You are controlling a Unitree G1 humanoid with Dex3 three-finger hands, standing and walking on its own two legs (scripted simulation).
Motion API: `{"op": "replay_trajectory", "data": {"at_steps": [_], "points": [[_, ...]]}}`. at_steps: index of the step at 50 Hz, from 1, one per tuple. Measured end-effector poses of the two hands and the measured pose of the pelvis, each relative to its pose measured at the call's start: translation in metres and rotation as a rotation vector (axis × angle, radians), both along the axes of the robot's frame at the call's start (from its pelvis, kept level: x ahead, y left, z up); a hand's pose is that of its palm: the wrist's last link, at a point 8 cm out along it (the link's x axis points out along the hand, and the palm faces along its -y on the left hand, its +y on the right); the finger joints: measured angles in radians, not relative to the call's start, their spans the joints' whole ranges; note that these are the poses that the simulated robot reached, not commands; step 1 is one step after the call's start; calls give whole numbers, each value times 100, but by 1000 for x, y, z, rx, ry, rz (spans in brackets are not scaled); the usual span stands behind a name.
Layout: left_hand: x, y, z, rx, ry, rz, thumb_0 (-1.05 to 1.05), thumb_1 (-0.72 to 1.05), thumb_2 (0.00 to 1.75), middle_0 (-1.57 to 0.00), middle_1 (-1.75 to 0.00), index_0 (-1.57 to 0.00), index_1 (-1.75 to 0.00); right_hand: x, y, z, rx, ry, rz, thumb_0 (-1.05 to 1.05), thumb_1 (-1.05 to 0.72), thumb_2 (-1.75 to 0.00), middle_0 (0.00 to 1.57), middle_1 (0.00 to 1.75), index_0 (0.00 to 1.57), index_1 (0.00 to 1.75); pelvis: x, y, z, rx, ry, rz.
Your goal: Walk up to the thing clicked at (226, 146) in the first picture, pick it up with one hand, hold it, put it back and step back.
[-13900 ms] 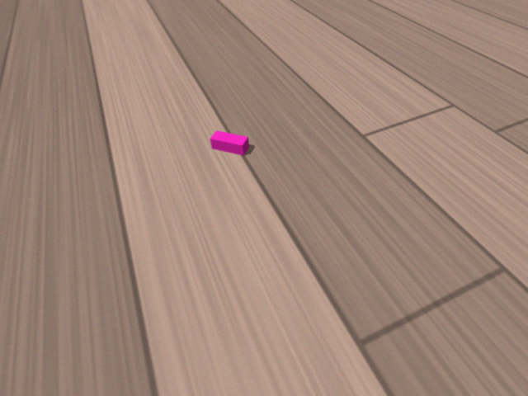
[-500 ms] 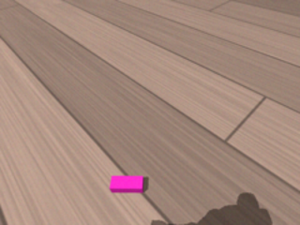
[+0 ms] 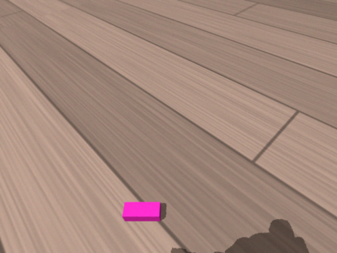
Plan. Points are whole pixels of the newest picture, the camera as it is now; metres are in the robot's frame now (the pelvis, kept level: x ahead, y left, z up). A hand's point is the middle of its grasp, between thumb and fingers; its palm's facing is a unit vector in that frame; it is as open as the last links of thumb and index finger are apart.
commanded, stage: stand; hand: left
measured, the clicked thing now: (142, 211) +0.52 +0.24 -0.75
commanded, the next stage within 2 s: none
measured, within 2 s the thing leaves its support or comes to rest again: neither
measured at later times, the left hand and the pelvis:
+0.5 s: hand out of the picture +0.06 +0.25 -0.16, palm faces -0.03 -0.94 -0.34, open 7.4 cm; pelvis +0.00 +0.00 +0.00, yaw +0 degrees
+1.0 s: hand out of the picture +0.07 +0.25 -0.16, palm faces -0.03 -0.94 -0.35, open 7.4 cm; pelvis +0.00 +0.00 +0.00, yaw +0 degrees
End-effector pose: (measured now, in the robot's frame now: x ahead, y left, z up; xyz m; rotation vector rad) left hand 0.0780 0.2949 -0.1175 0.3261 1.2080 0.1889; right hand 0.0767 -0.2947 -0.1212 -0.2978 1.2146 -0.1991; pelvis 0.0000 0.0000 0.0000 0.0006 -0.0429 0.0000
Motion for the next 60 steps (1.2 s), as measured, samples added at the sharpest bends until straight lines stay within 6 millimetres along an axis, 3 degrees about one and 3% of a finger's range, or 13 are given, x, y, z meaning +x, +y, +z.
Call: {"op": "replay_trajectory", "data": {"at_steps": [23, 60], "points": [[-19, -2, -3, -3, 41, 15, 1, 90, 90, -20, -30, -21, -30, -17, -4, -1, -4, 39, 2, 0, -90, -90, 20, 30, 21, 30, -4, -3, 0, -1, 2, 3], [-7, -1, -1, 5, 32, 5, 1, 90, 90, -20, -30, -21, -30, -4, -5, -1, -6, 28, 10, 0, -90, -90, 20, 30, 21, 30, 5, -4, 0, 1, 9, 0]]}}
